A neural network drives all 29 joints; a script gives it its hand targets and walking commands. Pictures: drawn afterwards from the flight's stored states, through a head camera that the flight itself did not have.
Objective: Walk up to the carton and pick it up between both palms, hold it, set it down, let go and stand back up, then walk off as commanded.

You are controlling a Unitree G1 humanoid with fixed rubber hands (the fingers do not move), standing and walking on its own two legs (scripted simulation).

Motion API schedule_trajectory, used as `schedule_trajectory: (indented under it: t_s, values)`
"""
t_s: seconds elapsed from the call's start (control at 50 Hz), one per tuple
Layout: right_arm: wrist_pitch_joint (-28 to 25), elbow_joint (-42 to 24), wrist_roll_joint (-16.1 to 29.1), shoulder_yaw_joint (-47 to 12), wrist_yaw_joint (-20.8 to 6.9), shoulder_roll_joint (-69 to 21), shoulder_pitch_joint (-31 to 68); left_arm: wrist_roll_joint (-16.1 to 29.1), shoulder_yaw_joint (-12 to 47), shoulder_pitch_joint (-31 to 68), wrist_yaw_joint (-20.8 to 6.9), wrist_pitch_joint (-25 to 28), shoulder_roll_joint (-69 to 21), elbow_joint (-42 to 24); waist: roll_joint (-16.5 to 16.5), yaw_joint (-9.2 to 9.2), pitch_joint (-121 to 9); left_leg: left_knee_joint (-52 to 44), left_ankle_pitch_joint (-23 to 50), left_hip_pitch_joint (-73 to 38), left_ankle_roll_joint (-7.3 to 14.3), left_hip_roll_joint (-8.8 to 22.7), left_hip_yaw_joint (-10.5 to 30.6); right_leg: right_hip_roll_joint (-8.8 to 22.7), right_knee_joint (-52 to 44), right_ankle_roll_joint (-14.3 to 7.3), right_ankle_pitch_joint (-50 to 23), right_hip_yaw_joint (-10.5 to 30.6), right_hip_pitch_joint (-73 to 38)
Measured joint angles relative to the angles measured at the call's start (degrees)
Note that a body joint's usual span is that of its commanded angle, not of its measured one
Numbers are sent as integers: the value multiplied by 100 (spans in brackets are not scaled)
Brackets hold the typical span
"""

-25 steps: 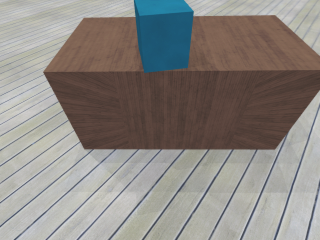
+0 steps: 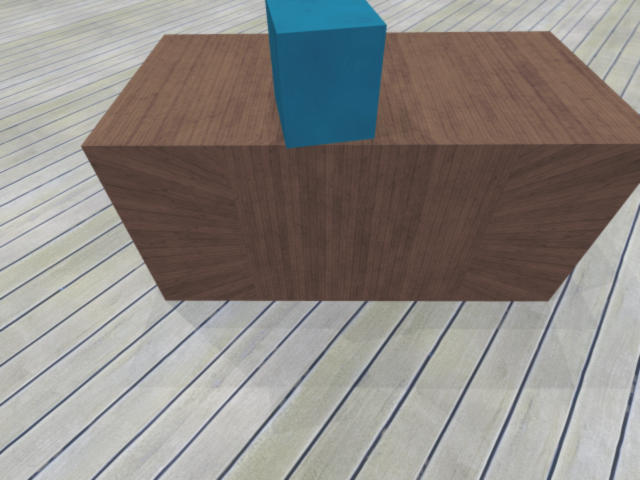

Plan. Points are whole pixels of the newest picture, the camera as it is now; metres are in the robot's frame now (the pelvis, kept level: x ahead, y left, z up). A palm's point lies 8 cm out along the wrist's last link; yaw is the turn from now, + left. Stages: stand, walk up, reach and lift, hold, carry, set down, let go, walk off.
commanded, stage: stand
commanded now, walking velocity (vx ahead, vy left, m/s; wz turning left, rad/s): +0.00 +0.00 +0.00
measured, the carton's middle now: (320, 66) +1.05 +0.03 +0.05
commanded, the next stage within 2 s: none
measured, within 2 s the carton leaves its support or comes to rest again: neither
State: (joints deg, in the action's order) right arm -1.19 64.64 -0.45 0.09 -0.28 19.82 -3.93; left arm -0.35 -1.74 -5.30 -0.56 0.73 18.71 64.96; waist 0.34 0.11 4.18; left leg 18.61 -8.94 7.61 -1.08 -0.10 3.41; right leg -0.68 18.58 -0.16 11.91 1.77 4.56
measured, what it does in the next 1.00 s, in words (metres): stands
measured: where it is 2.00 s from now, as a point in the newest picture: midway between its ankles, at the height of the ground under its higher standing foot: outside the picture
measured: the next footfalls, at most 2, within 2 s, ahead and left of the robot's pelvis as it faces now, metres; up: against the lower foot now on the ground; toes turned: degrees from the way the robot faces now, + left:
none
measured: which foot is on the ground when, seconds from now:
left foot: down 0.00-1.00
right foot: down 0.00-1.00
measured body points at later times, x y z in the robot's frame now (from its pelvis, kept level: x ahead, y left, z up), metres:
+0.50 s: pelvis +0.00 +0.00 +0.00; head +0.02 -0.01 +0.45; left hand +0.09 +0.30 -0.13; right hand +0.08 -0.30 -0.13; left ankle +0.01 +0.13 -0.75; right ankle -0.02 -0.12 -0.75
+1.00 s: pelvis +0.00 +0.00 +0.00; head +0.02 -0.01 +0.45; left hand +0.08 +0.29 -0.13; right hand +0.08 -0.30 -0.13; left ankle +0.01 +0.13 -0.75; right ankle -0.02 -0.12 -0.75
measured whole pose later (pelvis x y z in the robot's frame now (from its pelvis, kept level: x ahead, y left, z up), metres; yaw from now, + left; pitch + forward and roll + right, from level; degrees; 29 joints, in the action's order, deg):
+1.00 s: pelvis +0.00 +0.00 +0.00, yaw +0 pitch -2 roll +0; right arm -0.7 63.8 -0.5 -0.3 -0.2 20.4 -5.8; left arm -0.4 -1.0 -6.9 -0.3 0.6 18.7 64.2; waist 0.5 -0.1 3.4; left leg 17.8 -8.9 6.8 -1.4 0.4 2.9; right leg -0.6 18.1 -0.3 12.1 1.2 3.9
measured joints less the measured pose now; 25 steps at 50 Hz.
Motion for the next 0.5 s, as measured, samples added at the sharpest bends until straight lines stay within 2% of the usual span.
schedule_trajectory:
  t_s: [0.5]
  values:
    - [31,-38,-4,-40,14,46,-149,1,33,-12,6,-13,30,-67,12,-30,-62,-61,5,-45,-16,28,-42,4,-38,-7,-1,-12,-29]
